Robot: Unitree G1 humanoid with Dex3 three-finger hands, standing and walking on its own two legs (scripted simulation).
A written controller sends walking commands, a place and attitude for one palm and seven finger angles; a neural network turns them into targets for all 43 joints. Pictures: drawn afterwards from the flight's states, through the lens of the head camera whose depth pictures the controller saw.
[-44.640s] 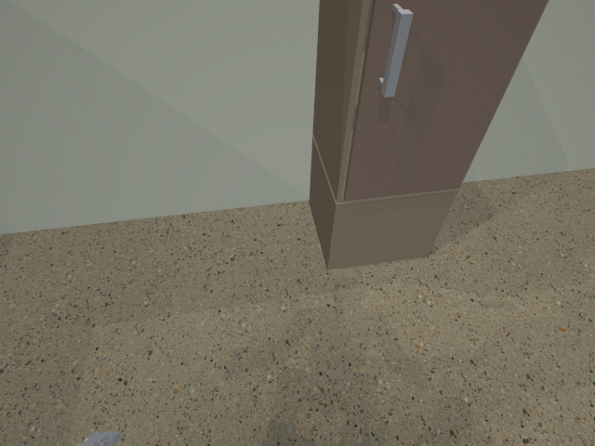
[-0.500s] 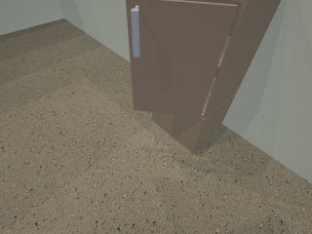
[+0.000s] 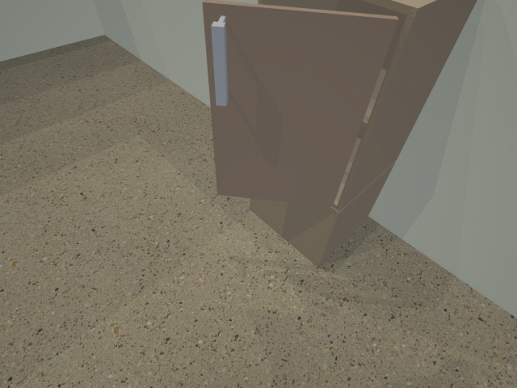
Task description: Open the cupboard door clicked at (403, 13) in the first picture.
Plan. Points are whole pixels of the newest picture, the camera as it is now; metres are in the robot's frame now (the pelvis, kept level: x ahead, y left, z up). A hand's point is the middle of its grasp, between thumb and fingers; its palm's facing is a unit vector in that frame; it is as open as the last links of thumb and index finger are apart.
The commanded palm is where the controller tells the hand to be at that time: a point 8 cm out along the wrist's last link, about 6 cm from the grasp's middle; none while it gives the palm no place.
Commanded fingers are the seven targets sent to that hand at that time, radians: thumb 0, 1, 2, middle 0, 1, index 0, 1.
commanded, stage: shuffle to correct the standing spot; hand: left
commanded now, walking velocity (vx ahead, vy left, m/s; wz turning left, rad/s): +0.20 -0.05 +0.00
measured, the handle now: (222, 62) +0.73 +0.14 +0.15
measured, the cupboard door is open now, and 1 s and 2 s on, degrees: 40 40 40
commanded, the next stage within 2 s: come to a stop and stand still in 0.48 s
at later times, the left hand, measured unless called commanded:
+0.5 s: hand out of the picture +0.11 +0.13 -0.17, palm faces +0.06 -0.99 -0.14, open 7.3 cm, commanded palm none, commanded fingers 0.00 0.90 0.90 -0.20 -0.30 -0.20 -0.30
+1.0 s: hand (194, 352) +0.21 +0.13 -0.17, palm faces +0.04 -0.97 -0.24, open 7.4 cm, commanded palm none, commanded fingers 0.00 0.90 0.90 -0.20 -0.30 -0.20 -0.30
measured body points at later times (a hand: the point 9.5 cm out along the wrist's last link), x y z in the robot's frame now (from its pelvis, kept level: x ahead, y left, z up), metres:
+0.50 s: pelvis +0.11 -0.04 +0.01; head +0.13 -0.02 +0.46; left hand +0.11 +0.18 -0.16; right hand +0.16 -0.28 -0.14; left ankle +0.14 +0.08 -0.70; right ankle +0.11 -0.13 -0.73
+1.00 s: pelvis +0.17 -0.05 +0.00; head +0.22 -0.06 +0.45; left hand +0.21 +0.18 -0.15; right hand +0.22 -0.29 -0.16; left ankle +0.15 +0.07 -0.69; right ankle +0.20 -0.17 -0.73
